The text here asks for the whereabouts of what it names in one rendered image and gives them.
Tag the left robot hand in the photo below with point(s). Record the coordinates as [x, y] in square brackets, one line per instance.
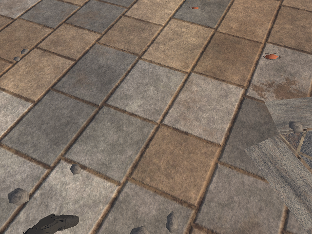
[52, 223]

